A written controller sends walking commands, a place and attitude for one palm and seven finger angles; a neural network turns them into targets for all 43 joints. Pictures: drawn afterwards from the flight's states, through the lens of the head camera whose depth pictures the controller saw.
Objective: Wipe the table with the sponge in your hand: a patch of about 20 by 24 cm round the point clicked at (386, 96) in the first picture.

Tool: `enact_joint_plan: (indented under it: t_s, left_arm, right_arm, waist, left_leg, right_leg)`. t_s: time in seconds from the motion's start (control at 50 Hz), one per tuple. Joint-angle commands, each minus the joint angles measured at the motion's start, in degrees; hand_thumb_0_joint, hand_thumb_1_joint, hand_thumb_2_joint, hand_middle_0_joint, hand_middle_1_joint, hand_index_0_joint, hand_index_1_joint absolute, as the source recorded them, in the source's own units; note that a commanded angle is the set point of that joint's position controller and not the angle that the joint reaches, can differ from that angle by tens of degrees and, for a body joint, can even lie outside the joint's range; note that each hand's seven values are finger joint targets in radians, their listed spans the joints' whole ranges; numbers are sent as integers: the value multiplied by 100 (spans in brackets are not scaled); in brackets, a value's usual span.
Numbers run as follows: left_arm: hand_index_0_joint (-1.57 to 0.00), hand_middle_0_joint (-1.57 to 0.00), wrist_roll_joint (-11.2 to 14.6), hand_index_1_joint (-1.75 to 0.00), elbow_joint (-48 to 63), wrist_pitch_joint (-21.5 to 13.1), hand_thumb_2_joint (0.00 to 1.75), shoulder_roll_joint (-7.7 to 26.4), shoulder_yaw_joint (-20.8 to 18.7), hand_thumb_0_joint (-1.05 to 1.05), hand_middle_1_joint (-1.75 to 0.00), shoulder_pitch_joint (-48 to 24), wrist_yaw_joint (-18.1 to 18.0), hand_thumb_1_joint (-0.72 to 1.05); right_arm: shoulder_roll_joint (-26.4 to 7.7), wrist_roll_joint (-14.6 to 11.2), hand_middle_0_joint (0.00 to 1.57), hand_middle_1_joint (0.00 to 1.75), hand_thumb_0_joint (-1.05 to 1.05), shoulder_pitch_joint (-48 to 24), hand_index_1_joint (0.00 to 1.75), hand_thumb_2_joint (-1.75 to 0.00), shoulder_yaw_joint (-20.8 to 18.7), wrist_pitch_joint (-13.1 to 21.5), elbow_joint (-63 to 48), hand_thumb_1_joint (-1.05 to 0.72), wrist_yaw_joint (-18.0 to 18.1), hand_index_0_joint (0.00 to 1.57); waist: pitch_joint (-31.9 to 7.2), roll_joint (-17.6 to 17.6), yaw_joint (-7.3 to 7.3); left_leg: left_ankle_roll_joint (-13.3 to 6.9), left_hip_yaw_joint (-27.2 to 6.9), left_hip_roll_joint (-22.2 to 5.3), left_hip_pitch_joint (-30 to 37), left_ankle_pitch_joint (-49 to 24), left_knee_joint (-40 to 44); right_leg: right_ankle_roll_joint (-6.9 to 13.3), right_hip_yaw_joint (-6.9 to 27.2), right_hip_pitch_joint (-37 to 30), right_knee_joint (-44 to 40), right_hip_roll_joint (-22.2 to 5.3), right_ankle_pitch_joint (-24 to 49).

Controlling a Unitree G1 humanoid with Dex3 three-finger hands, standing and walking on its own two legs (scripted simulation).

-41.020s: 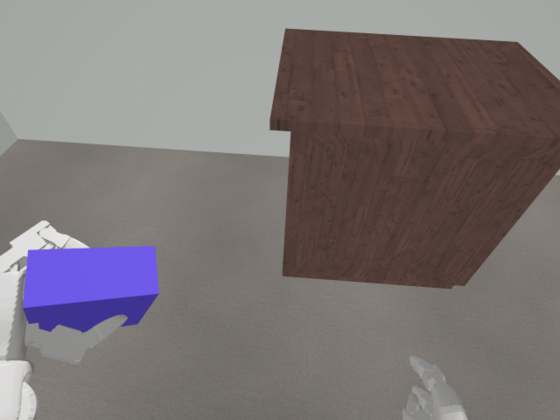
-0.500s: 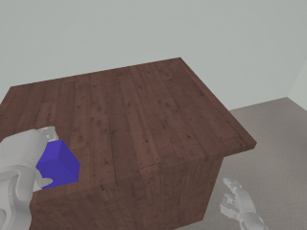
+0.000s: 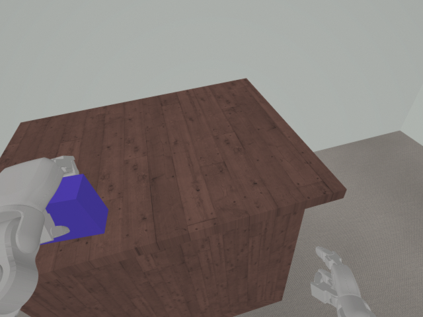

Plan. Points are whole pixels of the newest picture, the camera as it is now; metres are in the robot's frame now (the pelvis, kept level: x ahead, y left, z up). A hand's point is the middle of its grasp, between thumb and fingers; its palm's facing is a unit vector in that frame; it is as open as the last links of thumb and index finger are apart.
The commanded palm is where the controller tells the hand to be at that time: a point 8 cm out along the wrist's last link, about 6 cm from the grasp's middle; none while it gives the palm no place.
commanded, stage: lift the sponge slowly off the table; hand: left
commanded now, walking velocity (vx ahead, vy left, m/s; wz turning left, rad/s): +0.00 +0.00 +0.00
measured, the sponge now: (60, 216) +0.21 +0.32 +0.13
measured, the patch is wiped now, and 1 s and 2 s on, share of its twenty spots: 1.00 1.00 1.00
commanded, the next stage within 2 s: bring the sponge back beside the body in 0.82 s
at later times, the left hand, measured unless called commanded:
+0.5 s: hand (41, 184) +0.21 +0.31 +0.21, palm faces +0.19 -0.04 -0.98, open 9.6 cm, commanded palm +0.17 +0.32 +0.28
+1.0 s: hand (50, 169) +0.23 +0.30 +0.22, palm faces +0.25 -0.08 -0.97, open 9.6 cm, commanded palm +0.18 +0.31 +0.29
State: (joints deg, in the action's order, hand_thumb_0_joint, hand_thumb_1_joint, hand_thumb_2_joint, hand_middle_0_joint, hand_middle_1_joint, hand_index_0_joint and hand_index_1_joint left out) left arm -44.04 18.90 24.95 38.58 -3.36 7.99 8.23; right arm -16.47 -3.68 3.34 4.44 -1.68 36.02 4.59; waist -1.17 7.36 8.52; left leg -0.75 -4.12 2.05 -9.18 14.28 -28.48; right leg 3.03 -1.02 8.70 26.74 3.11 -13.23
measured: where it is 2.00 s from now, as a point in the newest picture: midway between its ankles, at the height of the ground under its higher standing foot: outside the picture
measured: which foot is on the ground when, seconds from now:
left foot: down 0.00-1.00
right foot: down 0.00-1.00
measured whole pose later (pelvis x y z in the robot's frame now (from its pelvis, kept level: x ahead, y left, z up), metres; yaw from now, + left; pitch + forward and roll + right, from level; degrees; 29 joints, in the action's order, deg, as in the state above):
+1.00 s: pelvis -0.01 +0.01 +0.00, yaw -1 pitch -4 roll +0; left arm -40.8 22.3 28.5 40.3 -3.7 -1.3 10.4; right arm -15.5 -4.6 1.2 6.2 -2.4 34.1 5.2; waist -1.1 7.1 8.8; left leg -1.5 -2.9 2.9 -10.0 12.7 -27.1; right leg 2.1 0.3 10.3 26.5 2.2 -12.0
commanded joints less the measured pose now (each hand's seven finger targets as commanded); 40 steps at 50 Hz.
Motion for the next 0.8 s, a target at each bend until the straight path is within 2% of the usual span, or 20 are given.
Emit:
enact_joint_plan:
  t_s: [0.0,0.06,0.12,0.16,0.2,0.24,0.26,0.32,0.36,0.42,0.46,0.52,0.56,0.62,0.64,0.66,0.68,0.74,0.76,0.78]
  left_arm:
    - [-120,-120,-228,-160,1027,-105,130,1667,-1196,0,-160,-1726,-300,10]
    - [-120,-120,-182,-160,1201,-109,130,1806,-1353,0,-160,-1733,-267,10]
    - [-120,-120,-106,-160,757,-58,130,1777,-1270,0,-160,-1864,-205,10]
    - [-120,-120,-113,-160,945,-51,130,1895,-1392,0,-160,-1892,-193,10]
    - [-120,-120,-99,-160,720,-45,130,1881,-1334,0,-160,-2036,-165,10]
    - [-120,-120,-49,-160,944,-58,130,1850,-1299,0,-160,-1991,-112,10]
    - [-120,-120,-86,-160,1079,-31,130,1809,-1245,0,-160,-2138,-110,10]
    - [-120,-120,-58,-160,821,-46,130,1839,-1261,0,-160,-2149,-95,10]
    - [-120,-120,-101,-160,1070,-29,130,2021,-1410,0,-160,-2278,-98,10]
    - [-120,-120,-27,-160,888,-14,130,1982,-1421,0,-160,-2179,-102,10]
    - [-120,-120,-15,-160,1279,13,130,2116,-1577,0,-160,-2164,-119,10]
    - [-120,-120,107,-160,1089,60,130,1887,-1404,0,-160,-2199,-116,10]
    - [-120,-120,67,-160,1196,99,130,1886,-1357,0,-160,-2485,-122,10]
    - [-120,-120,113,-160,854,132,130,1805,-1223,0,-160,-2622,-106,10]
    - [-120,-120,82,-160,936,116,130,1892,-1253,0,-160,-2774,-105,10]
    - [-120,-120,22,-160,1053,164,130,1860,-1192,0,-160,-2951,-106,10]
    - [-120,-120,33,-160,981,157,130,1926,-1239,0,-160,-3049,-120,10]
    - [-120,-120,59,-160,897,192,130,1711,-1033,0,-160,-2954,-63,10]
    - [-120,-120,-12,-160,1028,228,130,1724,-1035,0,-160,-3069,-64,10]
    - [-120,-120,5,-160,956,225,130,1770,-1095,0,-160,-3025,-74,10]
  right_arm:
    - [-436,19,20,30,0,-1419,30,-90,-206,419,-1088,-90,72,20]
    - [-424,-27,20,30,0,-1604,30,-90,-205,445,-1132,-90,59,20]
    - [-485,22,20,30,0,-1414,30,-90,-205,379,-1037,-90,100,20]
    - [-448,-33,20,30,0,-1611,30,-90,-195,444,-1123,-90,107,20]
    - [-475,-18,20,30,0,-1449,30,-90,-189,390,-1046,-90,115,20]
    - [-458,-11,20,30,0,-1477,30,-90,-190,368,-1101,-90,115,20]
    - [-415,-60,20,30,0,-1689,30,-90,-159,434,-1177,-90,127,20]
    - [-458,8,20,30,0,-1488,30,-90,-174,398,-1101,-90,137,20]
    - [-448,-58,20,30,0,-1660,30,-90,-168,432,-1148,-90,136,20]
    - [-467,5,20,30,0,-1517,30,-90,-178,369,-1121,-90,136,20]
    - [-432,-70,20,30,0,-1718,30,-90,-174,389,-1190,-90,114,20]
    - [-442,-28,20,30,0,-1562,30,-90,-165,324,-1147,-90,134,20]
    - [-404,-108,20,30,0,-1746,30,-90,-138,388,-1193,-90,147,20]
    - [-462,-60,20,30,0,-1581,30,-90,-145,331,-1158,-90,196,20]
    - [-467,-81,20,30,0,-1563,30,-90,-153,332,-1147,-90,201,20]
    - [-421,-129,20,30,0,-1777,30,-90,-109,395,-1209,-90,198,20]
    - [-463,-79,20,30,0,-1612,30,-90,-120,367,-1183,-90,208,20]
    - [-426,-91,20,30,0,-1627,30,-90,-114,349,-1181,-90,206,20]
    - [-398,-142,20,30,0,-1775,30,-90,-88,400,-1216,-90,191,20]
    - [-440,-80,20,30,0,-1620,30,-90,-97,370,-1203,-90,187,20]
  waist:
    - [-819,-173,3]
    - [-903,-107,42]
    - [-688,-288,-4]
    - [-793,-132,29]
    - [-745,-305,-15]
    - [-818,-132,26]
    - [-808,85,10]
    - [-773,-286,36]
    - [-890,-108,30]
    - [-828,-278,87]
    - [-947,-47,92]
    - [-730,-167,81]
    - [-713,-101,29]
    - [-666,-197,44]
    - [-781,-280,20]
    - [-799,10,8]
    - [-922,-25,47]
    - [-826,-156,29]
    - [-924,32,6]
    - [-1007,-76,60]
  left_leg:
    - [-157,-92,54,-41,-900,370]
    - [-143,-168,42,-25,-828,403]
    - [-140,-69,29,-150,-702,395]
    - [-128,-149,32,-118,-699,394]
    - [-121,-94,31,-165,-696,381]
    - [-134,-96,26,-118,-708,411]
    - [-124,-140,22,-88,-602,436]
    - [-121,-114,-4,-153,-671,440]
    - [-107,-178,-2,-106,-598,454]
    - [-96,-124,-17,-189,-685,454]
    - [-84,-188,-12,-111,-705,449]
    - [-78,-133,-49,-160,-632,522]
    - [-67,-198,-62,-116,-429,573]
    - [-69,-142,-63,-179,-339,598]
    - [-71,-156,-57,-111,-367,591]
    - [-56,-211,-63,-91,-292,643]
    - [-55,-199,-63,-149,-304,665]
    - [-57,-180,-75,-106,-344,673]
    - [-48,-232,-82,-72,-330,706]
    - [-49,-216,-90,-143,-423,702]
  right_leg:
    - [115,538,-240,-569,-263,260]
    - [174,754,-266,-576,-203,189]
    - [91,534,-147,-636,-279,110]
    - [164,809,-177,-604,-233,68]
    - [102,597,-144,-604,-287,63]
    - [97,535,-177,-575,-317,117]
    - [167,770,-107,-598,-251,-61]
    - [114,482,-141,-573,-313,90]
    - [179,797,-140,-584,-249,-63]
    - [132,519,-195,-538,-323,104]
    - [191,811,-202,-524,-249,62]
    - [115,448,-107,-556,-305,56]
    - [165,707,16,-603,-233,-203]
    - [111,444,2,-615,-315,-222]
    - [102,477,-13,-605,-306,-209]
    - [179,696,15,-605,-241,-291]
    - [154,468,-124,-543,-302,-222]
    - [126,422,-56,-574,-319,-162]
    - [193,642,-68,-553,-229,-190]
    - [174,437,-203,-496,-295,-49]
